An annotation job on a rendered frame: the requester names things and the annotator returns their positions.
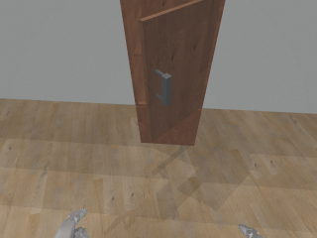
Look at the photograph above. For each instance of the robot right hand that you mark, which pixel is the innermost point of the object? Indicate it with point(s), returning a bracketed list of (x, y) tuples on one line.
[(249, 232)]

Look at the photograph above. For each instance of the robot left hand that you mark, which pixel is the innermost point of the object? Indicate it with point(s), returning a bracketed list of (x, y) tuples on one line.
[(67, 227)]

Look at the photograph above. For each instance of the cupboard door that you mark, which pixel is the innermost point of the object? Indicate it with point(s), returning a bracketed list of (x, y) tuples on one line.
[(176, 41)]

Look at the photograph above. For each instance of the handle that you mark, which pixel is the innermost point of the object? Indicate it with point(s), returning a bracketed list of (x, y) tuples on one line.
[(166, 81)]

